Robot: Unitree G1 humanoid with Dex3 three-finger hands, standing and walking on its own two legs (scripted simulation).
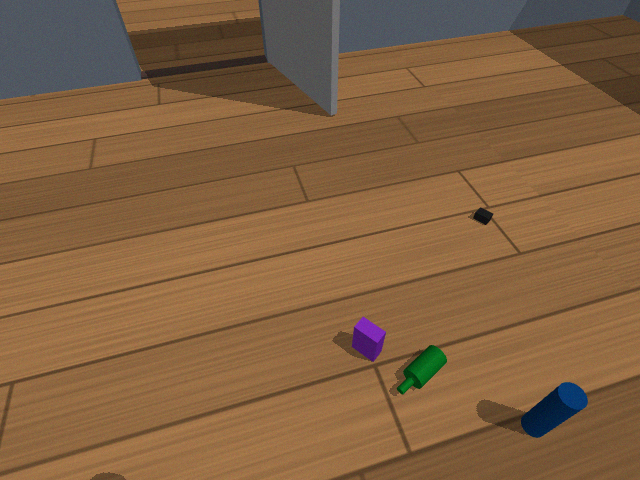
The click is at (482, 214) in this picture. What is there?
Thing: small brick
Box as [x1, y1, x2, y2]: [473, 207, 492, 224]
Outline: 480,207 475,212 473,217 485,224 490,219 492,213
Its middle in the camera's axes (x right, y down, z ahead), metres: +0.73 -0.14 +1.74
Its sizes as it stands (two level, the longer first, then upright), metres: 0.063 0.045 0.039
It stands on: the floor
